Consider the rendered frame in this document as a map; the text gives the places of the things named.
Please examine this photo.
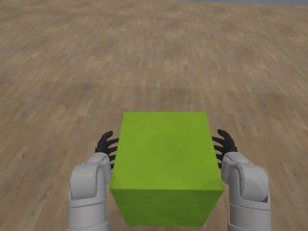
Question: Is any robot right forearm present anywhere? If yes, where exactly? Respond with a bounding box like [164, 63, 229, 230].
[221, 151, 272, 231]

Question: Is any carton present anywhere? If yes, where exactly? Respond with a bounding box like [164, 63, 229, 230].
[110, 112, 224, 227]

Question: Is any robot left forearm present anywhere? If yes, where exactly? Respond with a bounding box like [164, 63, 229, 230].
[64, 152, 112, 231]

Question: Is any left robot hand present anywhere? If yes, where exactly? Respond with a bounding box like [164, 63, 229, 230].
[95, 131, 119, 169]

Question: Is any right robot hand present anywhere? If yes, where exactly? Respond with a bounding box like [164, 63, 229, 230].
[212, 129, 238, 169]

